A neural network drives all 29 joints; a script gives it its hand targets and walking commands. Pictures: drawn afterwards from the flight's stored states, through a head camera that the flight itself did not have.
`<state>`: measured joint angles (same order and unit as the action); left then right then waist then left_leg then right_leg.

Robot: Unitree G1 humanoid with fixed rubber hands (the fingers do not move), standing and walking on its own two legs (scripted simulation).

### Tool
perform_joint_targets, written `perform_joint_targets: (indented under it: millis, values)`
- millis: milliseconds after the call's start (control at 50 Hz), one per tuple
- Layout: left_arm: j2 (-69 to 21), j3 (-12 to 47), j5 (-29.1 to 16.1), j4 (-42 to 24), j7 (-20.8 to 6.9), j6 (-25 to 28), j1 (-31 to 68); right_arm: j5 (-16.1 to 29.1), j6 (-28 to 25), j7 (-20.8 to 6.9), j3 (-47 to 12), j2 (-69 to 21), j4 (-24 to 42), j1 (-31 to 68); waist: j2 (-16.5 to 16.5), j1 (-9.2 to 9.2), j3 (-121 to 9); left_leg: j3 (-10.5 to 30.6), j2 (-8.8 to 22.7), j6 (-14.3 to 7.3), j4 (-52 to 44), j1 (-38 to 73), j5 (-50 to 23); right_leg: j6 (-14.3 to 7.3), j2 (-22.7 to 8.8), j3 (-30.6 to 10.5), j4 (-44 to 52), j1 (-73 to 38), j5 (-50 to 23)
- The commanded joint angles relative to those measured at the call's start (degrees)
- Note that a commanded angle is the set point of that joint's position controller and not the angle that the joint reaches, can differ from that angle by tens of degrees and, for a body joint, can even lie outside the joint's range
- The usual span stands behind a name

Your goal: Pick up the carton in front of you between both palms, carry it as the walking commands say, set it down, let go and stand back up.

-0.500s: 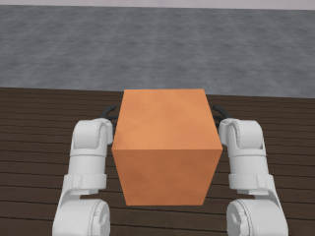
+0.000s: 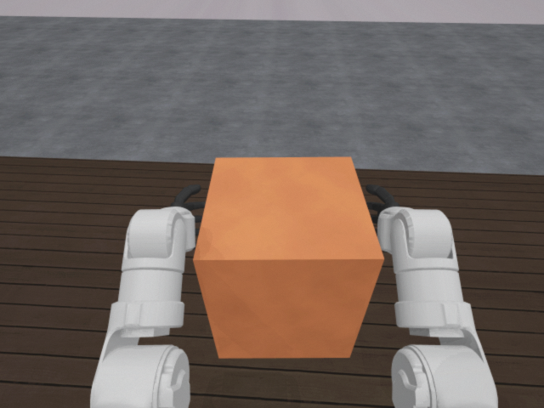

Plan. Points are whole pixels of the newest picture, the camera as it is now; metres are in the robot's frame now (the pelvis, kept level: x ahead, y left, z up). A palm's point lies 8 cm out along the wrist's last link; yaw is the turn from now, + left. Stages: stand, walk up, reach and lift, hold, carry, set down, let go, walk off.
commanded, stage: carry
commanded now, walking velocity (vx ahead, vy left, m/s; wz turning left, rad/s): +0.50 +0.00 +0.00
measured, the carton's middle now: (283, 259) +0.34 +0.00 +0.06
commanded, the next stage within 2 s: none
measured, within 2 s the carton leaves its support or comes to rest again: neither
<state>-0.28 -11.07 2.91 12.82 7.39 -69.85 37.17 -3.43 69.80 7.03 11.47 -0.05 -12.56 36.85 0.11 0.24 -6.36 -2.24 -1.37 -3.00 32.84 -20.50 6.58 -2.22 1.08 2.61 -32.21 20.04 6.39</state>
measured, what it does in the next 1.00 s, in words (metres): goes down: right foot 0.04 m lower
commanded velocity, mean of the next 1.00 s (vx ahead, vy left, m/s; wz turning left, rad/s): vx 0.50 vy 0.00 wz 0.00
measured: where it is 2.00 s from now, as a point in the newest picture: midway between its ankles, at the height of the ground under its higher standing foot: (279, 313)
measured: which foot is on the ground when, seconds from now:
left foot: down 0.00-0.62, up 0.64-1.00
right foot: down 0.00-0.26, up 0.28-0.60, down 0.62-1.00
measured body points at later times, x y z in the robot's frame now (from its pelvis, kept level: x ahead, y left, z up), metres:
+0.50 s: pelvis +0.14 +0.00 -0.01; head +0.16 +0.00 +0.44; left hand +0.51 +0.14 +0.09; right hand +0.49 -0.16 +0.09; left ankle +0.03 +0.10 -0.73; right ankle +0.22 -0.11 -0.71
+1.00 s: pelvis +0.41 -0.04 -0.05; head +0.46 -0.05 +0.40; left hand +0.77 +0.14 +0.05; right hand +0.79 -0.17 +0.05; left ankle +0.55 +0.10 -0.74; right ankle +0.31 -0.09 -0.77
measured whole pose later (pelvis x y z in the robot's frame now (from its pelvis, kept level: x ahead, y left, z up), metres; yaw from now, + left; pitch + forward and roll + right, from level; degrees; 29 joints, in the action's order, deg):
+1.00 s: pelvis +0.41 -0.04 -0.05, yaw +1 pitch +5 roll +1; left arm -2.5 -11.6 2.0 -0.2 7.5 -65.5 33.5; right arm -4.0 67.4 7.9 12.4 -2.7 2.8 33.1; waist -0.5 4.3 0.0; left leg -1.2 2.1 -2.5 43.0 -40.3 1.6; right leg -5.6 3.7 4.5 -31.8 12.1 17.3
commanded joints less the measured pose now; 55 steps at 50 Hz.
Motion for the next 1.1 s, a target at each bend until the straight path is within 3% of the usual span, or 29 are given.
perform_joint_targets:
  millis: [0,40,60,140,160,200,220,240,260,280,300,340,400,520,540,560,580,600,620,640,660,700,720,780,880,960,1020,1060,1080]
  values:
    - [-63.6,32.3,-23.5,-6.7,-13.6,1.7,42.2,23.0,-1.5,-13.6,-32.2,-63.1,6.6,42.4,0.1,0.08,-17.3,7.7,7.2,-3.3,-6.1,3.6,15.6,-3.9,-7.8,-8.2,6.8,-4.3,16.0]
    - [-63.8,32.2,-23.4,-6.4,-13.6,1.7,42.7,23.1,-1.5,-13.7,-32.2,-63.1,6.1,42.8,0.9,0.15,-13.8,8.1,6.4,-4.1,-5.4,-0.1,24.8,-5.1,-8.0,-9.8,7.9,-2.2,25.8]
    - [-63.9,32.2,-23.3,-6.3,-13.5,1.8,42.9,23.1,-1.5,-13.8,-32.3,-63.2,5.9,43.2,1.6,0.28,-12.9,7.5,5.8,-4.2,-3.7,-1.5,24.5,-5.7,-8.6,-10.9,8.1,-2.3,26.1]
    - [-62.7,31.1,-22.5,-4.0,-13.4,1.9,40.3,22.5,-1.7,-13.8,-31.1,-62.8,2.8,40.3,7.2,1.6,-14.2,0.8,1.4,-2.8,7.5,-9.9,17.3,-9.6,-15.0,-20.0,7.1,-11.0,12.9]
    - [-62.6,31.0,-22.4,-3.8,-13.4,2.1,40.3,22.3,-1.7,-13.9,-30.9,-62.8,2.2,39.9,7.8,1.55,-14.2,-0.4,1.0,-2.4,6.6,-10.4,17.8,-10.2,-16.0,-20.6,5.6,-11.7,8.4]
    - [-63.0,31.3,-22.9,-4.7,-13.4,2.3,41.5,22.4,-2.0,-13.9,-30.6,-62.9,2.2,40.4,5.9,1.14,-14.9,0.2,0.9,-2.7,3.5,-5.9,17.6,-8.9,-14.4,-17.2,1.7,-8.7,3.5]
    - [-63.4,31.7,-23.3,-5.3,-13.4,2.4,42.2,22.5,-2.0,-13.8,-30.5,-63.0,2.3,40.6,3.8,0.29,-15.7,3.5,2.3,-3.8,1.6,-0.1,17.1,-7.3,-12.4,-13.8,-2.5,-3.6,3.0]
    - [-64.0,32.0,-23.8,-5.8,-13.4,2.4,42.5,22.5,-2.1,-13.7,-30.3,-62.7,2.1,40.1,-2.4,-1.18,-16.4,12.1,7.2,-6.5,-2.3,8.4,13.2,-4.4,-7.7,-6.9,-11.2,5.7,4.1]
    - [-64.1,32.0,-24.0,-5.3,-13.2,2.4,41.7,22.3,-2.1,-13.6,-29.7,-62.2,1.2,38.4,-10.8,-2.39,-14.6,25.2,15.6,-10.2,-6.3,17.7,0.8,-1.5,-1.6,0.1,-20.8,19.0,10.5]
    - [-64.6,32.2,-23.8,-5.4,-13.2,2.4,42.9,22.2,-2.4,-13.5,-29.5,-62.1,1.2,38.1,-14.8,-3.93,-13.5,33.3,20.4,-15.2,-5.1,25.3,-13.8,-0.4,-0.1,0.3,-25.1,30.2,28.2]
    - [-65.0,32.7,-23.5,-5.3,-13.2,2.6,43.8,22.5,-2.6,-13.5,-30.1,-62.8,2.9,39.7,-10.8,-5.22,-13.7,34.5,20.9,-16.6,-3.1,30.1,-20.9,-0.7,-0.9,-0.9,-28.6,35.1,30.2]
    - [-65.6,32.8,-23.8,-6.8,-12.8,3.0,43.3,25.3,-3.1,-13.3,-33.2,-63.9,9.3,44.8,-5.7,-5.43,-15.6,31.6,19.8,-14.7,-2.9,31.4,-17.8,-0.7,-2.4,-2.5,-30.1,36.5,24.3]
    - [-64.7,33.2,-23.8,-11.7,-11.6,2.7,43.4,28.4,-3.3,-12.7,-36.7,-64.7,17.9,49.5,-6.5,-4.62,-16.6,22.0,16.1,-10.7,-4.2,27.5,-17.0,0.4,-2.6,-1.1,-23.6,29.8,13.6]
    - [-60.0,33.0,-19.8,-12.1,-10.9,1.6,34.9,27.4,-2.2,-13.2,-38.0,-63.2,15.1,40.2,-7.0,-5.56,-16.0,7.9,9.0,-4.8,0.0,20.8,-26.1,-0.6,1.6,3.6,2.5,8.2,-8.1]
    - [-59.4,32.6,-19.1,-11.2,-11.2,1.5,33.6,27.1,-2.2,-13.5,-38.2,-63.3,13.7,38.9,-6.7,-4.46,-17.1,6.2,8.1,-3.5,4.4,20.5,-28.5,-1.1,2.2,4.5,6.0,2.5,-11.9]
    - [-59.0,32.3,-18.3,-9.9,-11.5,1.6,32.0,26.8,-2.3,-13.8,-38.3,-63.4,12.2,38.0,-5.6,-2.12,-19.1,3.1,6.8,-1.8,11.7,18.3,-29.5,-1.7,2.4,6.0,10.0,-6.3,-16.8]
    - [-58.5,31.8,-17.6,-9.1,-11.9,1.7,31.0,26.5,-2.6,-14.2,-38.4,-63.5,10.6,37.1,-3.6,0.58,-21.5,1.7,5.7,-0.6,20.1,11.2,-22.7,-2.1,-0.1,4.7,8.8,-17.5,-18.6]
    - [-58.3,31.2,-17.2,-7.7,-12.4,1.7,29.5,26.1,-2.9,-14.5,-38.2,-63.3,9.4,37.4,2.1,1.85,-23.4,1.3,3.6,0.4,30.2,-2.2,3.8,-2.6,-9.7,-5.8,3.0,-29.5,-26.9]
    - [-55.9,29.8,-16.5,-6.5,-12.6,1.8,30.9,25.9,-2.6,-14.7,-38.0,-65.3,7.0,37.4,12.1,1.28,-27.4,1.1,-1.7,1.9,41.1,-18.2,29.5,-8.7,-23.1,-26.3,-1.8,-44.1,-38.4]
    - [-56.9,30.7,-16.9,-5.7,-12.9,2.3,30.7,25.5,-2.7,-14.7,-37.1,-64.8,6.5,37.4,15.6,3.21,-29.8,3.0,-1.8,1.4,47.9,-24.1,28.4,-14.5,-24.9,-35.3,2.3,-43.8,-19.3]
    - [-59.0,32.0,-18.3,-7.9,-13.4,3.1,33.0,26.0,-3.2,-14.7,-37.8,-65.4,8.2,40.3,12.5,3.18,-25.4,3.8,0.7,0.5,47.3,-25.9,25.9,-13.2,-21.2,-33.4,4.7,-37.4,-8.5]
    - [-62.9,35.5,-22.6,-14.2,-14.1,4.1,41.3,26.2,-4.1,-14.1,-38.1,-67.0,11.4,43.7,5.5,2.43,-20.2,3.8,3.2,0.7,41.0,-24.4,20.5,-10.9,-17.5,-27.2,6.9,-26.6,-4.9]
    - [-64.2,37.0,-24.4,-16.4,-14.3,4.4,43.5,26.0,-4.3,-13.5,-38.1,-67.1,12.6,43.4,4.9,1.85,-19.4,4.1,4.0,1.0,37.8,-22.2,19.1,-10.7,-16.7,-24.5,7.9,-22.6,-5.1]
    - [-65.4,39.2,-26.9,-19.9,-14.4,4.7,43.0,24.1,-4.8,-11.7,-38.1,-66.5,14.8,38.9,5.6,1.49,-21.0,2.8,4.6,1.8,32.0,-21.3,14.6,-11.3,-15.8,-19.9,7.8,-22.3,-13.3]
    - [-63.3,41.1,-27.5,-20.8,-14.8,4.7,38.5,21.0,-5.0,-10.5,-38.7,-62.2,17.6,34.5,5.5,3.64,-20.8,0.8,3.9,1.5,20.5,-25.9,2.1,-9.7,-13.2,-13.8,4.4,-28.8,-32.4]
    - [-60.8,41.6,-27.3,-20.0,-14.9,4.1,37.0,19.5,-4.0,-10.5,-38.7,-58.3,18.4,33.5,5.0,5.9,-18.0,-2.4,0.8,0.1,6.2,-23.1,-9.1,-8.0,-8.7,-9.6,2.5,-30.4,-35.3]
    - [-59.5,40.8,-26.6,-15.9,-15.1,3.5,34.8,18.0,-2.7,-11.1,-37.2,-55.5,15.6,31.2,5.0,7.0,-15.5,-4.0,-0.7,-1.5,-4.8,-15.9,-16.7,-7.0,-7.8,-7.9,0.2,-28.8,-31.5]
    - [-59.7,40.2,-26.7,-12.9,-15.4,3.3,34.8,17.0,-2.1,-11.7,-35.3,-54.1,12.9,30.6,6.0,4.79,-15.0,-4.6,-0.9,-3.1,-9.3,-6.0,-18.5,-5.1,-7.7,-6.3,-4.8,-25.4,-33.0]
    - [-60.0,40.0,-26.9,-11.4,-15.6,3.3,35.5,16.4,-1.9,-11.9,-34.1,-53.5,11.1,30.0,5.4,2.18,-16.3,-5.7,-1.2,-3.4,-11.5,2.0,-19.5,-3.7,-6.9,-4.4,-10.9,-22.8,-34.0]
